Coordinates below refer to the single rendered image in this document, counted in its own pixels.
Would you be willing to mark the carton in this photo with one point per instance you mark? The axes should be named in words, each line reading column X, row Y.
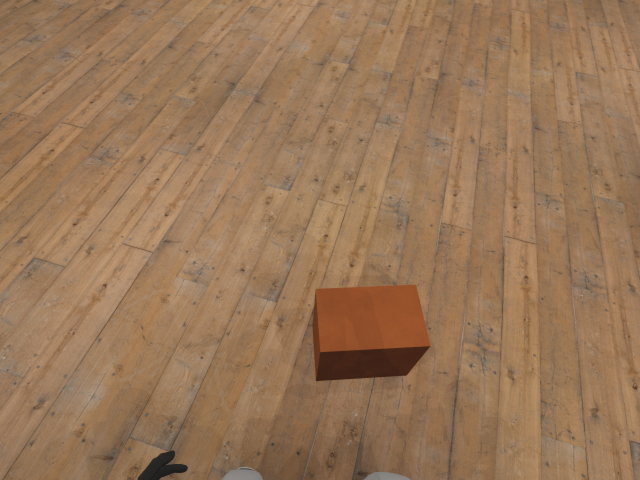
column 367, row 332

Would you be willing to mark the left robot hand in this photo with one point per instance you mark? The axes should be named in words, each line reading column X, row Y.
column 158, row 468

